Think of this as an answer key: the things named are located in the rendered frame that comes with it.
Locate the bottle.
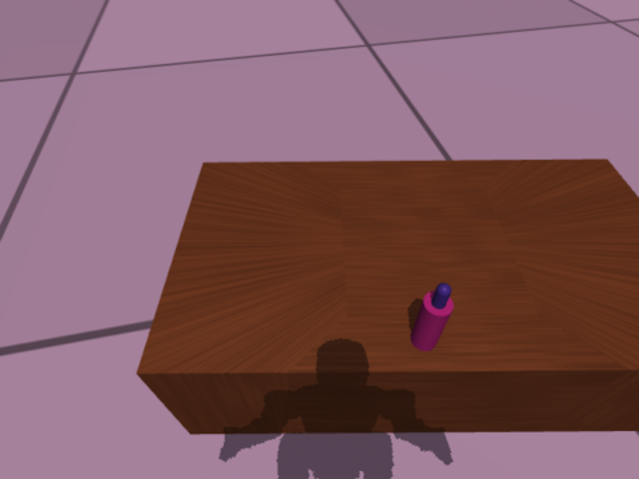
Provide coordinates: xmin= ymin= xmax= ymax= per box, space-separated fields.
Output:
xmin=410 ymin=282 xmax=453 ymax=351

